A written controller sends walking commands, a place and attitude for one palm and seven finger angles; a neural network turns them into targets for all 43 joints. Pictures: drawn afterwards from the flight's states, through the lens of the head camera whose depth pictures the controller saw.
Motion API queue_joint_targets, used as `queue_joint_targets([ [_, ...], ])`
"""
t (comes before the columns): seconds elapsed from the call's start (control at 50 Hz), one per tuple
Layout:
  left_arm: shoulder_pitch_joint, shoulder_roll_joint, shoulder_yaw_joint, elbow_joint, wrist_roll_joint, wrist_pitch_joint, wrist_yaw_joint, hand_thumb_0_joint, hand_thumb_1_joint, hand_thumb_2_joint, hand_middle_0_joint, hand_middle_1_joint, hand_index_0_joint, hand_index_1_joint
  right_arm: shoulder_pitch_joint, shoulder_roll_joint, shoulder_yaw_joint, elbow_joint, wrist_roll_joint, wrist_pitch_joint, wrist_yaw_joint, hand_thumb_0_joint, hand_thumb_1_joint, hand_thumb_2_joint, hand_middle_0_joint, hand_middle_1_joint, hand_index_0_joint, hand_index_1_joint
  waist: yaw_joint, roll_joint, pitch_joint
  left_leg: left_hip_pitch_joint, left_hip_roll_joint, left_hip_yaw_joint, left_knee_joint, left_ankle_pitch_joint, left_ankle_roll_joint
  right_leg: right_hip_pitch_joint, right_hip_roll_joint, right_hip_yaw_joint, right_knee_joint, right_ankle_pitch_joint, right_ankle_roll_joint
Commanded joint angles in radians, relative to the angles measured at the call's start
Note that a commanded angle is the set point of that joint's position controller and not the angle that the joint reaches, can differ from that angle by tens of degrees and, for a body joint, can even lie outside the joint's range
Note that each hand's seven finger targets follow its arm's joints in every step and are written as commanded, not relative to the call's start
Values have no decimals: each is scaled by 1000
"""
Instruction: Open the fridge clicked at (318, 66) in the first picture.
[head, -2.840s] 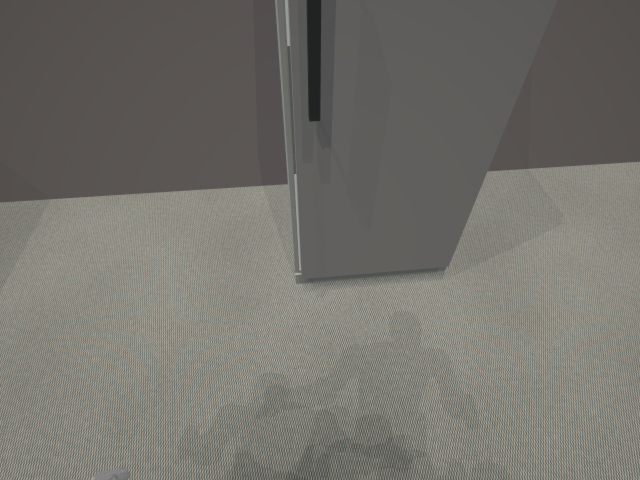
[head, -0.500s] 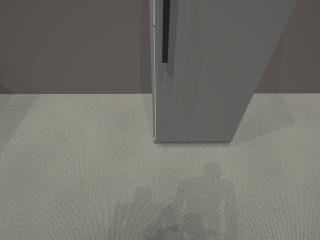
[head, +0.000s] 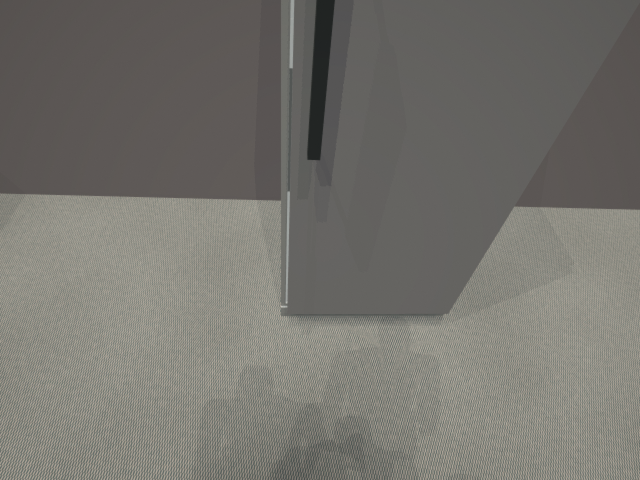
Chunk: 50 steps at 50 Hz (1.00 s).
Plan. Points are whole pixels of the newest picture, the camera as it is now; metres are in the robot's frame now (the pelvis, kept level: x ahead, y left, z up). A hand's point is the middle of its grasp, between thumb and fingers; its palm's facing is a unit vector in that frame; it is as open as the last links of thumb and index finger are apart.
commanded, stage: take the last steps up to it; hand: left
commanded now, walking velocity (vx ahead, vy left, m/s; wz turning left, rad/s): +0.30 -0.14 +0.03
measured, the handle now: (323, 15) +0.70 +0.08 +0.26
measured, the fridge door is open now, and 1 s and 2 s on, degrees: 0 0 0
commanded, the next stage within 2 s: come to a stop and stand still in 0.36 s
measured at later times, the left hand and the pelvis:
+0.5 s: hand (259, 436) +0.21 +0.10 -0.16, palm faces +0.07 -0.98 -0.18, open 7.3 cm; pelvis +0.18 -0.08 +0.01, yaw +3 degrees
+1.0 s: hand (257, 413) +0.25 +0.11 -0.16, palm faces +0.09 -0.96 -0.27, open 7.4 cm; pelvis +0.20 -0.10 +0.00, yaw +2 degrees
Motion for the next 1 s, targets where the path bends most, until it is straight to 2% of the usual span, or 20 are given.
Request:
queue_joint_targets([
  [0.0, 46, 25, 28, -99, 15, 2, -12, 0, 900, 900, -200, -300, -200, -300, 135, -130, -25, 7, -17, 1, -1, 0, -900, -900, 200, 300, 200, 300, -6, 145, 84, -36, 288, -269, -445, -62, 73, -186, -128, 50, -8, 134, 38],
  [0.06, -1, 28, 29, -130, 11, 10, -22, 0, 900, 900, -200, -300, -200, -300, 148, -166, -25, -4, -18, 2, 8, 0, -900, -900, 200, 300, 200, 300, -7, 183, 85, -56, 236, -185, -459, -31, 62, -173, -136, 1, -157, 202, 61],
  [0.2, -242, 105, 37, -205, 2, -2, -35, 0, 900, 900, -200, -300, -200, -300, 197, -244, -54, 2, -27, 24, 20, 0, -900, -900, 200, 300, 200, 300, -62, 205, 89, 84, 254, -185, -419, -7, 66, -126, -123, -53, -526, 199, 75],
  [0.24, -235, 121, 40, -200, 1, -11, -37, 0, 900, 900, -200, -300, -200, -300, 194, -257, -58, 3, -28, 33, 22, 0, -900, -900, 200, 300, 200, 300, -52, 177, 60, 74, 247, -189, -357, -27, 50, -17, -87, -83, -597, 196, 66],
  [0.28, -100, 167, 51, -152, 1, -23, -31, 0, 900, 900, -200, -300, -200, -300, 183, -246, -53, 8, -25, 41, 25, 0, -900, -900, 200, 300, 200, 300, 15, 106, -7, 20, 188, -142, -163, -39, -2, 214, -55, -92, -722, 214, 47],
  [0.3, 13, 241, 66, -116, 5, -37, -22, 0, 900, 900, -200, -300, -200, -300, 206, -203, -42, 9, -17, 40, 33, 0, -900, -900, 200, 300, 200, 300, 66, -78, -77, -94, 109, -50, 105, -86, -36, 386, -174, 50, -802, 106, 9],
  [0.32, 93, 344, 82, -95, 3, -44, -9, 0, 900, 900, -200, -300, -200, -300, 201, -122, -15, -30, -7, 38, 35, 0, -900, -900, 200, 300, 200, 300, 80, -340, -124, -307, -16, -38, 411, -356, -56, 498, -387, 381, -911, 141, -74],
  [0.34, 86, 324, 69, -105, -9, -39, 5, 0, 900, 900, -200, -300, -200, -300, 159, -156, -16, -61, -4, 45, 30, 0, -900, -900, 200, 300, 200, 300, 80, -209, -115, -325, 10, -147, 531, -348, -38, 425, -429, 417, -960, 150, -125],
  [0.36, 1, 319, 73, -114, -5, -42, 9, 0, 900, 900, -200, -300, -200, -300, 158, -145, -20, -52, -4, 42, 29, 0, -900, -900, 200, 300, 200, 300, 51, -255, -117, -355, 36, -168, 606, -279, -35, 400, -406, 390, -963, 118, -137],
  [0.4, -114, 213, 43, -139, -7, -44, 20, 0, 900, 900, -200, -300, -200, -300, 123, -163, -22, -39, -13, 48, 35, 0, -900, -900, 200, 300, 200, 300, 4, -121, -22, -299, 83, -178, 586, -159, -45, 229, -343, 217, -958, 178, -125],
  [0.46, -167, 167, 20, -143, 2, -54, 32, 0, 900, 900, -200, -300, -200, -300, 181, -100, -4, -8, -13, 64, 36, 0, -900, -900, 200, 300, 200, 300, -56, -50, 8, -153, 68, -136, 366, -138, -73, 89, -308, 65, -935, 478, -112],
  [0.54, -191, 164, 7, -125, -13, -35, 41, 0, 900, 900, -200, -300, -200, -300, 226, -68, 25, 38, 2, 64, 20, 0, -900, -900, 200, 300, 200, 300, -68, -27, -42, 76, 11, -115, -55, 92, -94, 108, -218, -11, -809, 653, -73],
  [0.58, -164, 153, 9, -130, -26, -18, 45, 0, 900, 900, -200, -300, -200, -300, 229, -139, 11, 36, 7, 53, 13, 0, -900, -900, 200, 300, 200, 300, -58, 75, -78, 215, 75, -164, -192, 513, -73, 79, -162, -20, -704, 533, 6],
  [0.64, -101, 138, 7, -130, -24, 22, 56, 0, 900, 900, -200, -300, -200, -300, 162, -227, -9, 17, 6, 62, -13, 0, -900, -900, 200, 300, 200, 300, -39, 378, -43, 246, 296, -349, -256, 1111, 105, -3, -64, -32, -428, -118, 89],
  [0.78, -171, 120, 34, -164, -15, 39, 44, 0, 900, 900, -200, -300, -200, -300, 52, -246, -43, -47, -7, 92, -13, 0, -900, -900, 200, 300, 200, 300, -51, 155, -107, 291, 260, -260, -219, 864, 135, -103, -43, 44, -205, -98, 86],
  [0.9, -152, 110, 28, -194, -13, 39, 39, 0, 900, 900, -200, -300, -200, -300, -1, -242, -51, -69, -13, 94, 6, 0, -900, -900, 200, 300, 200, 300, -33, 210, -100, 150, 246, -289, -258, 482, 108, 55, -49, 10, -470, -18, 67],
  [0.92, -58, 150, 6, -177, -15, 17, 65, 0, 900, 900, -200, -300, -200, -300, -44, -313, -63, -111, 14, 72, 4, 0, -900, -900, 200, 300, 200, 300, 17, 86, -206, 219, 248, -277, -33, 607, 50, 29, -90, 108, -650, 78, 41],
  [0.94, -63, 174, 13, -198, -4, -8, 60, 0, 900, 900, -200, -300, -200, -300, -46, -273, -46, -159, 9, 71, 10, 0, -900, -900, 200, 300, 200, 300, 28, 48, -138, 199, 142, -222, 36, 514, 2, 69, -97, 71, -876, 334, 43],
  [0.96, -156, 252, 27, -258, 8, -10, 59, 0, 900, 900, -200, -300, -200, -300, 61, -167, -32, -172, 8, 80, 26, 0, -900, -900, 200, 300, 200, 300, -51, -251, -118, -37, 3, -128, 91, 30, -60, 130, -243, 249, -832, 519, -20],
  [0.98, -197, 268, 16, -283, 11, -14, 54, 0, 900, 900, -200, -300, -200, -300, 60, -154, -26, -179, -1, 92, 32, 0, -900, -900, 200, 300, 200, 300, -44, -209, -96, -39, -33, -141, 139, -170, -78, 76, -310, 256, -803, 471, -101],
])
